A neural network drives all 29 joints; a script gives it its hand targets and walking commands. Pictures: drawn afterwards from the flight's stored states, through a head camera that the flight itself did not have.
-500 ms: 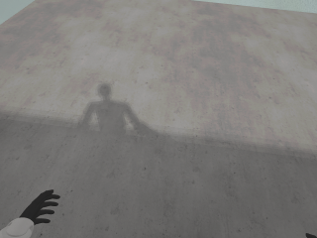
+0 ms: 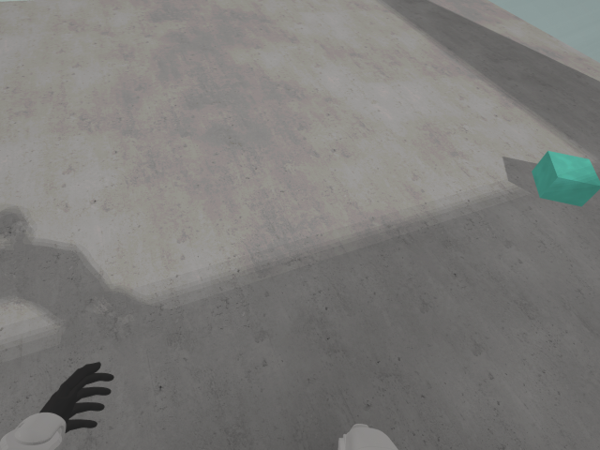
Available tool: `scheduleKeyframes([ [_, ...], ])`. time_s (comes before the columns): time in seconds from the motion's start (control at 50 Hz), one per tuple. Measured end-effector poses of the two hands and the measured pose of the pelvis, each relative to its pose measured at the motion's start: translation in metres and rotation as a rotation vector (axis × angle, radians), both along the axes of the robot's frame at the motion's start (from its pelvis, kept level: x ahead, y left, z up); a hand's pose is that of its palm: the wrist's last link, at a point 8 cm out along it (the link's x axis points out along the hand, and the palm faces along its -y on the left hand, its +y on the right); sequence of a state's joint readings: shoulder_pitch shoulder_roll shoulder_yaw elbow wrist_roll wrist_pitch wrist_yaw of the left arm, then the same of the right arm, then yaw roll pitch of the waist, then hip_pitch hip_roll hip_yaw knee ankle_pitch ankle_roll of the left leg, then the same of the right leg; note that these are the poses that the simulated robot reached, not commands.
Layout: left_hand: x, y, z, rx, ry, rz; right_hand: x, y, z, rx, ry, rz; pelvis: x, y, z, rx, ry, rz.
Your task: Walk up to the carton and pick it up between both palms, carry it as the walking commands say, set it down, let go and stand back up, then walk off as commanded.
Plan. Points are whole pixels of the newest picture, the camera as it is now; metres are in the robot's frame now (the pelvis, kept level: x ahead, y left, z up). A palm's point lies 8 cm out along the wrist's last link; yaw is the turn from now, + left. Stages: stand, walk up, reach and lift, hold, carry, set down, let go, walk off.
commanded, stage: walk up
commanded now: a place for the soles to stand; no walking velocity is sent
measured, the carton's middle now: (564, 178) +1.41 -1.49 -0.71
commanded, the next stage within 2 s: none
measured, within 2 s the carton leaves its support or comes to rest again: neither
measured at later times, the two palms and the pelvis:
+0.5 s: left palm (179, 289) +0.39 +0.20 -0.13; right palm (593, 442) +0.14 -0.42 -0.09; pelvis +0.19 -0.08 -0.03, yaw -20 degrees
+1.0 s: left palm (308, 184) +0.64 -0.04 -0.09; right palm out of the picture +0.22 -0.56 -0.10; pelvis +0.37 -0.25 -0.01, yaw -33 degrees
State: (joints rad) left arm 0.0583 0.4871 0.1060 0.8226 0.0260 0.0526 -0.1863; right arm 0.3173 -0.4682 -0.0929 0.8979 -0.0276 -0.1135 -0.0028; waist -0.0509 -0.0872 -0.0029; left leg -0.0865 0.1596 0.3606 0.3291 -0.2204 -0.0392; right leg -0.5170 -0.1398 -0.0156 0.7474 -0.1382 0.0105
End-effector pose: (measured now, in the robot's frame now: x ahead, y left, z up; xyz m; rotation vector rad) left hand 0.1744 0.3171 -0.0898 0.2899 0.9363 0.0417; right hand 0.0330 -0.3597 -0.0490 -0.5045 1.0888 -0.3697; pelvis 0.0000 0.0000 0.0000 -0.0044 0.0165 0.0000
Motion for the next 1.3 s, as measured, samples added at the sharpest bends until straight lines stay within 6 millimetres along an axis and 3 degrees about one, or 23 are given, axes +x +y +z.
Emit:
scheduleKeyframes([
  [0.12,0.104,-0.073,0.006,-0.014,-0.126,-0.129,-0.006,-0.046,-0.020,0.006,0.049,-0.128,0.045,-0.038,-0.016,0.015,0.003,-0.062],
  [0.18,0.128,-0.097,0.003,0.018,-0.153,-0.152,0.011,-0.063,-0.036,0.023,0.050,-0.161,0.063,-0.055,-0.024,0.002,-0.001,-0.108],
  [0.24,0.127,-0.103,0.000,0.039,-0.077,-0.141,0.042,-0.063,-0.040,0.066,0.007,-0.141,0.083,-0.062,-0.018,-0.012,-0.004,-0.155],
  [0.36,0.133,-0.093,-0.012,0.088,0.069,-0.134,0.096,-0.055,-0.042,0.111,-0.032,-0.121,0.134,-0.070,-0.015,-0.021,0.005,-0.245],
  [0.42,0.161,-0.089,-0.027,0.103,0.105,-0.164,0.112,-0.058,-0.045,0.077,-0.062,-0.130,0.166,-0.070,-0.027,-0.028,0.002,-0.298],
  [0.48,0.203,-0.103,-0.041,0.123,0.126,-0.226,0.108,-0.063,-0.044,0.047,-0.083,-0.224,0.188,-0.078,-0.033,0.007,-0.014,-0.341],
  [0.58,0.279,-0.158,-0.028,0.071,0.100,-0.338,0.101,-0.077,-0.027,0.038,-0.055,-0.322,0.220,-0.098,-0.017,0.024,-0.026,-0.416],
  [0.68,0.358,-0.226,-0.005,0.056,0.037,-0.447,0.090,-0.106,-0.017,0.028,-0.024,-0.421,0.253,-0.129,-0.007,0.021,-0.020,-0.475],
  [0.74,0.404,-0.272,0.005,0.060,-0.017,-0.494,0.082,-0.131,-0.020,0.027,0.011,-0.489,0.274,-0.156,-0.009,0.019,-0.020,-0.505],
  [0.82,0.454,-0.326,0.008,0.090,-0.125,-0.526,0.084,-0.170,-0.041,0.035,0.053,-0.560,0.299,-0.199,-0.027,0.010,-0.020,-0.534],
  [0.88,0.463,-0.347,0.009,0.096,-0.121,-0.512,0.113,-0.184,-0.047,0.076,0.035,-0.570,0.319,-0.219,-0.022,-0.015,-0.015,-0.552],
  [0.98,0.467,-0.354,-0.001,0.118,-0.030,-0.493,0.177,-0.198,-0.049,0.144,0.001,-0.512,0.360,-0.249,-0.014,-0.032,0.000,-0.580],
  [1.06,0.480,-0.356,-0.020,0.126,0.060,-0.489,0.224,-0.213,-0.048,0.155,-0.016,-0.501,0.401,-0.270,-0.017,-0.040,-0.002,-0.596],
  [1.12,0.506,-0.366,-0.044,0.148,0.111,-0.515,0.245,-0.232,-0.052,0.082,-0.054,-0.513,0.434,-0.283,-0.035,-0.046,-0.014,-0.633],
  [1.2,0.544,-0.408,-0.055,0.138,0.141,-0.564,0.253,-0.245,-0.043,0.060,-0.061,-0.611,0.459,-0.307,-0.032,0.002,-0.041,-0.666],
  [1.3,0.596,-0.480,-0.036,0.087,0.109,-0.638,0.260,-0.271,-0.025,0.054,-0.041,-0.639,0.487,-0.342,-0.016,0.008,-0.039,-0.713],
])
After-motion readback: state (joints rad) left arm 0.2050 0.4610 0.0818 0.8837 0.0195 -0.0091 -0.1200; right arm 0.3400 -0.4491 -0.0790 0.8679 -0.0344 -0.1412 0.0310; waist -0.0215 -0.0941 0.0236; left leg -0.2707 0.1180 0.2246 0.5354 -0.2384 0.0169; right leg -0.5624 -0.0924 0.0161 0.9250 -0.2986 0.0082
